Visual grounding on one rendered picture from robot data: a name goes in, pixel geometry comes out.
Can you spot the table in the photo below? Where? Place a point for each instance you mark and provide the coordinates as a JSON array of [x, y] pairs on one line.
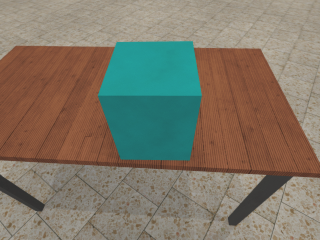
[[50, 112]]

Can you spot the carton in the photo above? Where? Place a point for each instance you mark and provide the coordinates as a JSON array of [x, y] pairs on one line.
[[151, 96]]

